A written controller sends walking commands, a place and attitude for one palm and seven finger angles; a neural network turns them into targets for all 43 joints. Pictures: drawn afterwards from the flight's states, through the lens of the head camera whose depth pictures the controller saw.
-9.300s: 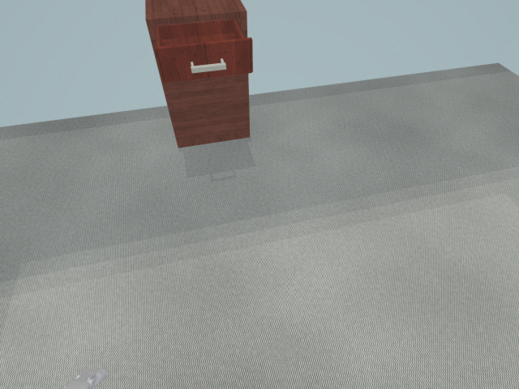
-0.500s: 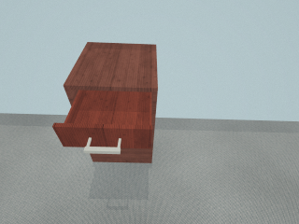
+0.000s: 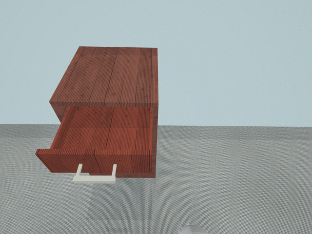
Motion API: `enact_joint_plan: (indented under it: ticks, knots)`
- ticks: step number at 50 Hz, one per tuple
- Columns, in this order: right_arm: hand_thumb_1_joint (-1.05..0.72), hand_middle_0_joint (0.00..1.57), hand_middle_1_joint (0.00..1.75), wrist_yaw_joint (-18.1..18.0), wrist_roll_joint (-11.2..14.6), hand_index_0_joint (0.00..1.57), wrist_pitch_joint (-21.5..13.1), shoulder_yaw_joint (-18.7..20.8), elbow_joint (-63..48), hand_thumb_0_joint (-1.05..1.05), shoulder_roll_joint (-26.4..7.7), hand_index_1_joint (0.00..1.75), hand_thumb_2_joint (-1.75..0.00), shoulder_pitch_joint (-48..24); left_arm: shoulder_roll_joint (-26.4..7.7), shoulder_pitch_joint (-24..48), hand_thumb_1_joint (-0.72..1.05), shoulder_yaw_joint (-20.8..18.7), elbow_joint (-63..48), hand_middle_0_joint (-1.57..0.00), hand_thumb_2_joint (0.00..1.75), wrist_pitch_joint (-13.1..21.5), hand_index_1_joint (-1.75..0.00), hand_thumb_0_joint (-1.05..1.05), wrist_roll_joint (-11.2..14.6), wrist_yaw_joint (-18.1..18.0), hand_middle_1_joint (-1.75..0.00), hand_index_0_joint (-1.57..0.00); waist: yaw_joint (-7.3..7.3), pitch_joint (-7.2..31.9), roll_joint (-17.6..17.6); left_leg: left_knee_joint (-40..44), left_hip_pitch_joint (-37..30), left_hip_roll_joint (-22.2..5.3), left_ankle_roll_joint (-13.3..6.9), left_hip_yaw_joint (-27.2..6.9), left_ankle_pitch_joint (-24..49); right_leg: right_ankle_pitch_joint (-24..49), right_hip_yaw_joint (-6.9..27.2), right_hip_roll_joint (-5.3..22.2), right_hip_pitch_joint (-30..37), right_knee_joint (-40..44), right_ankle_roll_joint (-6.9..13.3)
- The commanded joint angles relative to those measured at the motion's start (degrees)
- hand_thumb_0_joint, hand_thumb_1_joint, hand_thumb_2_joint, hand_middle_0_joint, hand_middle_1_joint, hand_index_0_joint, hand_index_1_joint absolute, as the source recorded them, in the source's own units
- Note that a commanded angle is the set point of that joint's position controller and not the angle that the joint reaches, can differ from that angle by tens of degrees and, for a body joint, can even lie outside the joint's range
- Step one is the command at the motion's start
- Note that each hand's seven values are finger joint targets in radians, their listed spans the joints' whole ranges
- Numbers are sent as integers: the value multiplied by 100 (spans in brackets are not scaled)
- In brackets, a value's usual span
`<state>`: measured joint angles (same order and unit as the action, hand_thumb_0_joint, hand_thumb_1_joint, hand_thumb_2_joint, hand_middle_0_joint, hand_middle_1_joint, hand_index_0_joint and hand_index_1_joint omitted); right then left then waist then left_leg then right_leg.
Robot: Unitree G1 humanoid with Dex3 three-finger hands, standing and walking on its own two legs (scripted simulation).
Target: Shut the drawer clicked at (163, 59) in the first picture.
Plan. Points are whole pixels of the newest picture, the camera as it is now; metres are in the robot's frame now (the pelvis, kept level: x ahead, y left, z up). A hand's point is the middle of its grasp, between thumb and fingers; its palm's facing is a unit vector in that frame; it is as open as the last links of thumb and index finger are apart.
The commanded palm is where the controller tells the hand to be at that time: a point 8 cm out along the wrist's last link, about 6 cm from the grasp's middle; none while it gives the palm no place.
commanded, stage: come to a stop and stand still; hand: left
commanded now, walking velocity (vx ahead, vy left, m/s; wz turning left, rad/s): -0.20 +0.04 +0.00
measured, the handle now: (96, 173) +0.34 +0.23 -0.15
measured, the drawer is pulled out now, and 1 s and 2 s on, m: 0.22 0.22 0.22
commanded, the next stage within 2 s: look again from close up in 1.30 s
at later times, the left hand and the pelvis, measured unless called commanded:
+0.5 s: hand out of the picture +0.03 +0.16 -0.18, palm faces +0.10 -0.97 -0.22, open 7.3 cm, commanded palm none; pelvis -0.02 -0.03 -0.01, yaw +1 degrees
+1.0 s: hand out of the picture -0.06 +0.08 -0.17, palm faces +0.05 -0.98 -0.17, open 7.4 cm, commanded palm none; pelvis -0.04 -0.06 +0.00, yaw +0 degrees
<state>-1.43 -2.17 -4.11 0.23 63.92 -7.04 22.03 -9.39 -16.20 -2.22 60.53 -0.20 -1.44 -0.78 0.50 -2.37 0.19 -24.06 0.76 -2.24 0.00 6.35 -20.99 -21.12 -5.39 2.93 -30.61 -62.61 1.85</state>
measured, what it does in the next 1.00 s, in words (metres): steps on the spot: right foot, then left foot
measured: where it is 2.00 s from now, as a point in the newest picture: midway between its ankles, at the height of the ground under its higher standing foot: outside the picture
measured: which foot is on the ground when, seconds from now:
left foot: down 0.00-0.10, up 0.12-0.44, down 0.46-0.84, up 0.86-1.00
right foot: up 0.00-0.08, down 0.10-0.48, up 0.50-0.80, down 0.82-1.00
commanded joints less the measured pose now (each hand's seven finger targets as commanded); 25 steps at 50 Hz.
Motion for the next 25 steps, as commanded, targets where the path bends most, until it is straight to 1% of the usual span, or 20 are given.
enact_joint_plan:
  ticks: [1, 2, 3, 4, 5, 6, 7, 8, 9, 10, 13, 15, 17, 18, 20, 21, 22, 23, 24, 25]
  knots:
    - [-90, 20, 30, -79, 56, 20, 41, 79, -216, 0, -820, 30, -90, -171, 92, -464, 90, 22, -322, -20, 90, 130, -30, 0, 45, 23, -30, -20, -379, -513, -910, 186, 1188, -1204, -817, -302, 4808, 672, -31, -43, 1244, 1616, 82]
    - [-90, 20, 30, -84, 99, 20, 68, 106, -251, 0, -952, 30, -90, -277, -9, -959, 90, -5, -206, -20, 90, 179, -30, 0, 52, -14, -30, -20, -600, -188, -713, -372, 1082, -1118, -685, -354, 5084, 1183, 16, -68, 1895, 2301, 61]
    - [-90, 20, 30, -62, 157, 20, 82, 128, -286, 0, -1044, 30, -90, -342, -168, -1528, 90, -32, -39, -20, 90, 236, -30, 0, 42, -47, -30, -20, -824, 191, -445, -1021, 927, -898, -483, -261, 4737, 2132, 11, -57, 2500, 3121, 0]
    - [-90, 20, 30, -29, 203, 20, 88, 127, -284, 0, -844, 30, -90, -144, -538, -1810, 90, -76, 61, -20, 90, 335, -30, 0, 0, -117, -30, -20, -819, 556, 373, -2051, 1002, -402, -239, -223, 3154, 3956, 490, 375, 3022, 3725, 41]
    - [-90, 20, 30, -4, 266, 20, 147, 97, -267, 0, -501, 30, -90, 395, -926, -1586, 90, -112, 27, -20, 90, 371, -30, 0, 7, -178, -30, -20, -426, 996, 1517, -3051, 1656, 320, -66, -244, -657, 6828, 1786, 1482, 3529, 3703, 635]
    - [-90, 20, 30, -81, 310, 20, 308, 127, -243, 0, -389, 30, -90, 800, -1083, -1153, 90, -89, -173, -20, 90, 342, -30, 0, 68, -156, -30, -20, -79, 1143, 1296, -3572, 1397, 213, -85, -812, -1492, 6692, 2159, 2133, 2727, 3978, 1111]
    - [-90, 20, 30, -66, 288, 20, 382, 143, -212, 0, -248, 30, -90, 828, -1057, -529, 90, -103, -403, -20, 90, 277, -30, 0, 22, -151, -30, -20, 133, 547, 821, -3554, 1259, 126, -101, -873, -1440, 5224, 1843, 2096, 1660, 4177, 1189]
    - [-90, 20, 30, -42, 259, 20, 507, 120, -194, 0, -94, 30, -90, 637, -927, -80, 90, -75, -548, -20, 90, 244, -30, 0, 0, -159, -30, -20, 163, 149, 1187, -3704, 1284, 99, -8, -620, -1335, 3874, 1990, 1956, 955, 4500, 1179]
    - [-90, 20, 30, -15, 225, 20, 582, 113, -189, 0, -134, 30, -90, 560, -833, 182, 90, -49, -634, -20, 90, 195, -30, 0, -19, -179, -30, -20, 198, -49, 1346, -3740, 1438, 12, 21, -611, -1078, 3190, 1900, 1736, 749, 4554, 1109]
    - [-90, 20, 30, 0, 223, 20, 617, 141, -190, 0, -157, 30, -90, 506, -769, 274, 90, -54, -653, -20, 90, 150, -30, 0, -27, -206, -30, -20, 190, -190, 1216, -3666, 1503, -26, 45, -566, -934, 2874, 1573, 1651, 611, 4602, 1047]
    - [-90, 20, 30, 67, 186, 20, 659, 186, -280, 0, -236, 30, -90, 341, -909, 60, 90, -175, -657, -20, 90, 57, -30, 0, -43, -210, -30, -20, -13, 261, 822, -3231, 1610, 114, 65, -409, -732, 1763, 1415, 1504, 1049, 4721, 902]
    - [-90, 20, 30, 91, 174, 20, 664, 204, -369, 0, -277, 30, -90, 237, -975, -45, 90, -219, -666, -20, 90, 14, -30, 0, -58, -228, -30, -20, -127, 332, 597, -2834, 1653, 170, 66, -327, -712, 1109, 1566, 1500, 1200, 4900, 963]
    - [-90, 20, 30, 115, 155, 20, 648, 216, -441, 0, -273, 30, -90, 250, -1024, -28, 90, -264, -713, -20, 90, -33, -30, 0, -79, -241, -30, -20, -168, 429, 630, -2400, 1519, 191, 10, -267, -628, 456, 1612, 1452, 1186, 5046, 932]
    - [-90, 20, 30, 125, 157, 20, 643, 217, -441, 0, -269, 30, -90, 379, -1045, 35, 90, -278, -739, -20, 90, -51, -30, 0, -86, -245, -30, -20, -96, 416, 681, -2070, 1306, 204, -23, -215, -537, 102, 1600, 1414, 1026, 5156, 889]
    - [-90, 20, 30, 141, 158, 20, 626, 214, -329, 0, -223, 30, -90, 820, -1013, 175, 90, -285, -769, -20, 90, -97, -30, 0, -79, -242, -30, -20, 91, 269, 743, -919, 549, 306, -98, -56, -112, -548, 1372, 1121, 491, 5216, 611]
    - [-90, 20, 30, 134, 145, 20, 609, 202, -218, 0, -225, 30, -90, 1161, -933, 250, 90, -277, -777, -20, 90, -125, -30, 0, -59, -232, -30, -20, 225, 246, 667, -113, 154, 356, -148, -14, 193, -866, 1283, 978, 277, 5001, 415]
    - [-90, 20, 30, 99, 125, 20, 586, 181, -201, 0, -263, 30, -90, 1269, -745, 217, 90, -226, -771, -20, 90, -152, -30, 0, -29, -209, -30, -20, 249, 80, 249, 526, 119, 274, -184, -125, 171, -996, 1033, 665, 145, 4497, 241]
    - [-90, 20, 30, 60, 70, 20, 554, 193, -294, 0, -437, 30, -90, 1130, -454, 123, 90, -162, -784, -20, 90, -180, -30, 0, 24, -193, -30, -20, 179, -185, -732, 1287, 644, -308, -383, -962, -586, -1037, 666, 126, 6, 3523, 58]
    - [-90, 20, 30, 34, 10, 20, 538, 183, -532, 0, -637, 30, -90, 599, -163, -89, 90, -132, -763, -20, 90, -204, -30, 0, 90, -161, -30, -20, -26, -576, -1887, 1974, 1901, -1303, -717, -2142, -1532, -352, 93, -400, 221, 1817, -123]
    - [-90, 20, 30, 11, 21, 20, 510, 147, -738, 0, -611, 30, -90, -127, -223, -277, 90, -135, -698, -20, 90, -197, -30, 0, 31, -143, -30, -20, -276, -747, -1717, 2201, 2945, -1482, -986, -2257, -1567, -7, 434, -321, 681, 527, -34]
